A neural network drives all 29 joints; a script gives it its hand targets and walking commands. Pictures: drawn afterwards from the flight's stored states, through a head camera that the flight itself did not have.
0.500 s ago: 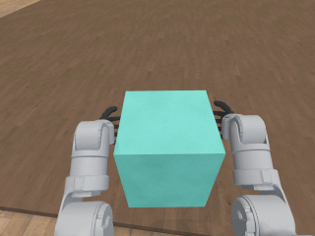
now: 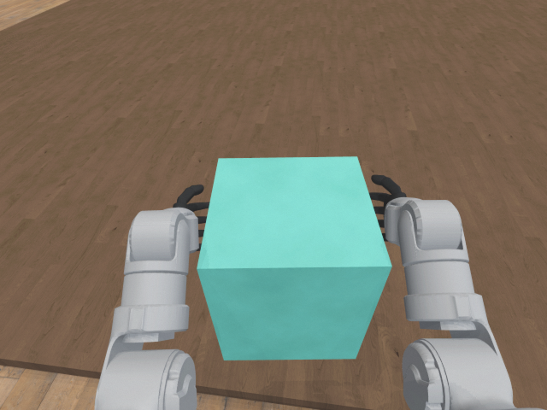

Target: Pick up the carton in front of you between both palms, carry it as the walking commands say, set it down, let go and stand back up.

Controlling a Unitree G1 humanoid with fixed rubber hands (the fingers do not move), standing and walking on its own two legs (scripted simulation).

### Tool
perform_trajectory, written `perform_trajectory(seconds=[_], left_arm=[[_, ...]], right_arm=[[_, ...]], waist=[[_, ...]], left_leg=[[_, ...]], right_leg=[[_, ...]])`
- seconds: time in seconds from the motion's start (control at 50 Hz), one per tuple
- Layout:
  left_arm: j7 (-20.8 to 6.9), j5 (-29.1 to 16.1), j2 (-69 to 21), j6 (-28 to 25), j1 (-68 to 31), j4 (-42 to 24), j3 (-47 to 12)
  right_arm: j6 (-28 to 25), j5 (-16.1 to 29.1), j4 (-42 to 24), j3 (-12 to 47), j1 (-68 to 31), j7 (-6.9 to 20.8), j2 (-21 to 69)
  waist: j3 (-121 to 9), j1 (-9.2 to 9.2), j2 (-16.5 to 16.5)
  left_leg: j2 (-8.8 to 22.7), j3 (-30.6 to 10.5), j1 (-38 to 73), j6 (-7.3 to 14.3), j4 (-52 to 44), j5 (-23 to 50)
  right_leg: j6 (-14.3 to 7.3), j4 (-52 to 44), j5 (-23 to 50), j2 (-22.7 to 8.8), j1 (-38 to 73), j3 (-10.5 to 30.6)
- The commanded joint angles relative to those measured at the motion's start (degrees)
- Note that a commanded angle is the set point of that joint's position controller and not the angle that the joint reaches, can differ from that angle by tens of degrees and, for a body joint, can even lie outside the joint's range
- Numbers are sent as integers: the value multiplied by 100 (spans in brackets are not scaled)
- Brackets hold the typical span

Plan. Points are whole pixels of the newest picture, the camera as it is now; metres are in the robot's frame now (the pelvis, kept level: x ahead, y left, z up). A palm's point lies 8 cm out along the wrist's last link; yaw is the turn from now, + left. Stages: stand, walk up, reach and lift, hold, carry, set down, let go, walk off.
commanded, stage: carry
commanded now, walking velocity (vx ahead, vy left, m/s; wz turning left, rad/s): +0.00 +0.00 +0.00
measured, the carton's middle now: (288, 261) +0.34 +0.00 +0.06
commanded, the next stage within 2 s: none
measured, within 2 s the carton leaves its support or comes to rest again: neither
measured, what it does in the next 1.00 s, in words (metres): stands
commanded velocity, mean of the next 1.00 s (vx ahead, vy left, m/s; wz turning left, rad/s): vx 0.00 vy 0.00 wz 0.00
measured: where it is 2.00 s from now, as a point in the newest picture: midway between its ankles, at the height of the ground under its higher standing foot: outside the picture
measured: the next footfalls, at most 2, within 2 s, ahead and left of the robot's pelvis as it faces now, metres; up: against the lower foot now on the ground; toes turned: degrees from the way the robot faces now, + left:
none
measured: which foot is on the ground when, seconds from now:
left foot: down 0.00-1.00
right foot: down 0.00-1.00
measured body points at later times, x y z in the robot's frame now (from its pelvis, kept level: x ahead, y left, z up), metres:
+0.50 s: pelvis +0.00 +0.00 +0.00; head -0.01 -0.01 +0.45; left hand +0.36 +0.15 +0.12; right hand +0.37 -0.16 +0.13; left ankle +0.07 +0.12 -0.73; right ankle +0.01 -0.09 -0.73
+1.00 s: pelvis +0.00 -0.01 +0.00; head -0.01 -0.01 +0.45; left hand +0.36 +0.14 +0.12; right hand +0.37 -0.16 +0.13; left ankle +0.07 +0.12 -0.73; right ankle +0.01 -0.09 -0.73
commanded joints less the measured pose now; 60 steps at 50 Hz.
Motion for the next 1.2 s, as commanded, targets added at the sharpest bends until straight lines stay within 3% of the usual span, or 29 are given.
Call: perform_trajectory(seconds=[0.0,1.18], left_arm=[[-1352,-2339,-6259,-221,-4242,-700,-3070],[-1365,-2348,-6263,-221,-4249,-718,-3072]], right_arm=[[-29,2388,-466,3167,-3895,1279,6472],[-26,2380,-470,3176,-3880,1271,6471]], waist=[[-2016,4,-43],[-2022,18,-59]], left_leg=[[615,-600,1036,144,-250,622],[619,-545,1034,90,-206,618]], right_leg=[[-49,-573,909,-790,413,691],[-84,-578,1101,-792,436,715]])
